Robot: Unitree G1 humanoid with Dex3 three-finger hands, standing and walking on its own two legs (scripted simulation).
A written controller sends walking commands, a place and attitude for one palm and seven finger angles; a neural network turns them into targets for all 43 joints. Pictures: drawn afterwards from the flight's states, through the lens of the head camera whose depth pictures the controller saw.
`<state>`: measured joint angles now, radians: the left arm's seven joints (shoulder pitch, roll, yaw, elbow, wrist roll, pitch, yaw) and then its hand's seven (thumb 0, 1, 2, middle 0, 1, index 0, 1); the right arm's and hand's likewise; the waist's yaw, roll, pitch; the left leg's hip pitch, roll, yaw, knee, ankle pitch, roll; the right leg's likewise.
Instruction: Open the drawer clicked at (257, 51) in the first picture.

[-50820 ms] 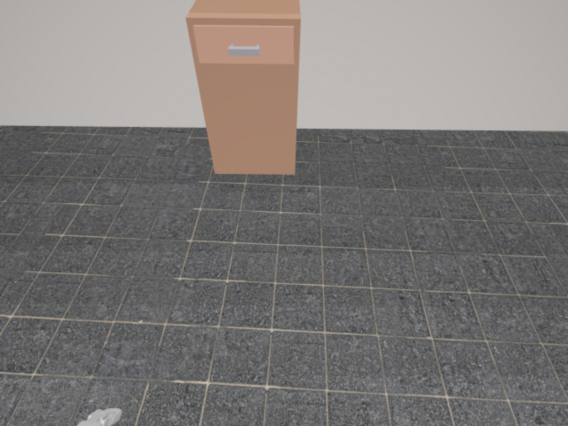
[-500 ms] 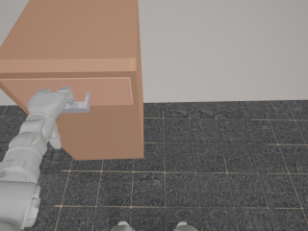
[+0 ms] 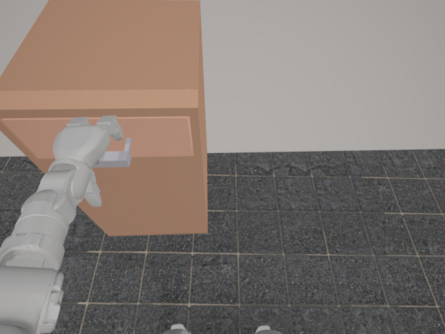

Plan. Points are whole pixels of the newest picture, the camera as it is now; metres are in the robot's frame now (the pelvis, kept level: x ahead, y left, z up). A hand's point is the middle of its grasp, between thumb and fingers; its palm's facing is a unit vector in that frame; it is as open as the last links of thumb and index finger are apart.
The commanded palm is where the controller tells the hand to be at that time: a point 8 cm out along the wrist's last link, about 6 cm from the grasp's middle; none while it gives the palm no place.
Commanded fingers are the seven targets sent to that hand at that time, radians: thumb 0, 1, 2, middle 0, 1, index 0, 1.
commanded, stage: move the hooked fingers above the handle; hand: left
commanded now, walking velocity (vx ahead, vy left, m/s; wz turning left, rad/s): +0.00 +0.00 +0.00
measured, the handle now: (103, 151) +0.51 +0.26 -0.04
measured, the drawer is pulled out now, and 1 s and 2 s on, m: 0.00 0.00 0.00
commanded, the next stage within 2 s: lower the fingers behind the handle in 0.34 s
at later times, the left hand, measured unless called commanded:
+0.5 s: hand (97, 148) +0.46 +0.24 +0.03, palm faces +0.02 -0.06 -1.00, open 13.8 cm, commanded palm +0.43 +0.26 +0.07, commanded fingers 0.00 -0.50 0.30 -0.30 -1.20 -0.30 -1.20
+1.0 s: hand (98, 170) +0.45 +0.26 -0.03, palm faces -0.08 -0.03 -1.00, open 13.8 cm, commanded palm +0.44 +0.26 +0.03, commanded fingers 0.00 -0.50 0.30 -0.30 -1.20 -0.30 -1.20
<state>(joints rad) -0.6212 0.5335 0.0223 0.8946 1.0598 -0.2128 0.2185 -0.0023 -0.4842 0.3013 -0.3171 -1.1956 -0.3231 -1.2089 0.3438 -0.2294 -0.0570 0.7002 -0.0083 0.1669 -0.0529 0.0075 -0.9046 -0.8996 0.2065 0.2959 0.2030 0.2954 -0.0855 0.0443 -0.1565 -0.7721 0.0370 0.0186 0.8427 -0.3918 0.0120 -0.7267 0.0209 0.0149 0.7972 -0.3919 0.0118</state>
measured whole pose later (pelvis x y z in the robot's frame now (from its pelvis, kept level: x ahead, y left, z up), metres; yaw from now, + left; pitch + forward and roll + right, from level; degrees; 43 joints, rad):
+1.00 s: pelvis -0.01 +0.00 -0.02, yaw +0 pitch +24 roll -2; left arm -0.71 0.54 0.04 1.02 1.12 -0.14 0.37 0.00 -0.48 0.30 -0.31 -1.20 -0.32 -1.20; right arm 0.30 -0.26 -0.07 0.71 -0.03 0.16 -0.01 0.01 -0.91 -0.90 0.20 0.30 0.20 0.30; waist -0.10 0.04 -0.17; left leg -0.97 0.04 0.00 0.99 -0.44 0.01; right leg -0.92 0.02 0.00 0.94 -0.44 0.01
